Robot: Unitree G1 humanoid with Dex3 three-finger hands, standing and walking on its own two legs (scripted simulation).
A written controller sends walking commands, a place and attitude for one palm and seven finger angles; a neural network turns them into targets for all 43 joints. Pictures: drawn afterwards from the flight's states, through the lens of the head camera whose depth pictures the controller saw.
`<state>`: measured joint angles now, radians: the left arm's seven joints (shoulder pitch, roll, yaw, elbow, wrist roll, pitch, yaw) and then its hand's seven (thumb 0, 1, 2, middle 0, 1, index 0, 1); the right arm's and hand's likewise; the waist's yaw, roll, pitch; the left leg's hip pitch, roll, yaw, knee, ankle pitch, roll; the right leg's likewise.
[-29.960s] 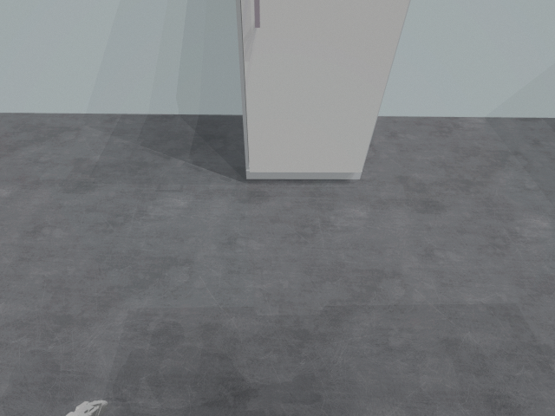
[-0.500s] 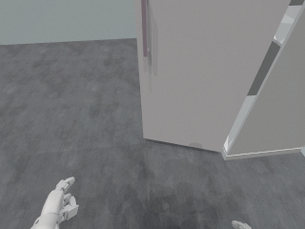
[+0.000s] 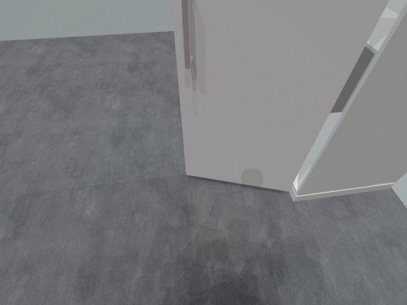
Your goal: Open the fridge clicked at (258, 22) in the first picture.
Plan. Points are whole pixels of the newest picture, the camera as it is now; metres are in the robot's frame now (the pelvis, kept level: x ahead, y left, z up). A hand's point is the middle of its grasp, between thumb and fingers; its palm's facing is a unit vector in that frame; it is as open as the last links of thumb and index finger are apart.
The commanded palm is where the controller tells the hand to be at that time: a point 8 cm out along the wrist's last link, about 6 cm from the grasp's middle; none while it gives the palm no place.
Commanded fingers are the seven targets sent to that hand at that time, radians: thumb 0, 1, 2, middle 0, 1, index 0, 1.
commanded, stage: let the arm hang, fingers relaxed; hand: left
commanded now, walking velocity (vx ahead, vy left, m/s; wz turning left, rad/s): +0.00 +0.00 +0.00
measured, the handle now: (188, 27) +0.83 +0.09 +0.15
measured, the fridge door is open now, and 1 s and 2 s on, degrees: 71 71 71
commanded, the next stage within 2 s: look to check the result in 0.42 s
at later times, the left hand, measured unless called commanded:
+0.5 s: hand out of the picture +0.03 +0.19 -0.18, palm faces -0.03 -0.98 -0.20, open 7.3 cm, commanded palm none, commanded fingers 0.00 0.90 0.90 -0.20 -0.30 -0.20 -0.30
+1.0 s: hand out of the picture +0.02 +0.19 -0.18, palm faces -0.03 -0.98 -0.17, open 7.4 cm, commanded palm none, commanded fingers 0.00 0.90 0.90 -0.20 -0.30 -0.20 -0.30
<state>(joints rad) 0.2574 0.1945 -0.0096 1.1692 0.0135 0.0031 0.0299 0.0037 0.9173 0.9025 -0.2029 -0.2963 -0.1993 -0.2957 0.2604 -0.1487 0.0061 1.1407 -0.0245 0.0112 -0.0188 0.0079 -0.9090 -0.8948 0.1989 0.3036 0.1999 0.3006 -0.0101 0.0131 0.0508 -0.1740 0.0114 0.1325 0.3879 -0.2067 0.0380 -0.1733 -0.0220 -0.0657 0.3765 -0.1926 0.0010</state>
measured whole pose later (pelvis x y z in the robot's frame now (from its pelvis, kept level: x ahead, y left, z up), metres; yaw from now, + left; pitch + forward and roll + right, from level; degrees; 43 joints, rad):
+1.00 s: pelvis +0.02 +0.03 +0.00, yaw -1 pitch -1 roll +0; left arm 0.24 0.15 -0.01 1.17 0.02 0.00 0.04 0.00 0.91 0.90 -0.20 -0.30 -0.20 -0.30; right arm 0.25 -0.14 0.00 1.15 -0.02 -0.01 -0.03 0.01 -0.91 -0.89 0.20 0.30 0.20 0.30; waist -0.01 -0.02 0.06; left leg -0.13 -0.03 0.16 0.36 -0.23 0.07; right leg -0.15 -0.06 -0.03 0.38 -0.22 0.04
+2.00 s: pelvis +0.02 +0.02 +0.00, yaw -1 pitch -1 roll +0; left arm 0.23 0.15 -0.01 1.17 0.02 0.00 0.04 0.01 0.91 0.90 -0.20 -0.30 -0.20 -0.30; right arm 0.25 -0.14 0.00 1.16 -0.02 -0.01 -0.03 0.01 -0.91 -0.89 0.20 0.30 0.20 0.30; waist -0.02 -0.01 0.06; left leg -0.11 -0.01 0.16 0.35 -0.23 0.06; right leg -0.14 -0.04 -0.03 0.37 -0.22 0.03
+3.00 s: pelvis +0.03 +0.00 +0.00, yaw -1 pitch -1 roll +0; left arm 0.23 0.16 -0.01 1.17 0.01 -0.01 0.04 0.01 0.91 0.90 -0.20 -0.30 -0.20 -0.30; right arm 0.25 -0.14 0.00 1.17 -0.02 -0.01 -0.03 0.01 -0.91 -0.89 0.20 0.30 0.20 0.30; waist -0.02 -0.01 0.05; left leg -0.10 0.00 0.15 0.33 -0.23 0.04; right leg -0.12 -0.03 -0.04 0.35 -0.22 0.01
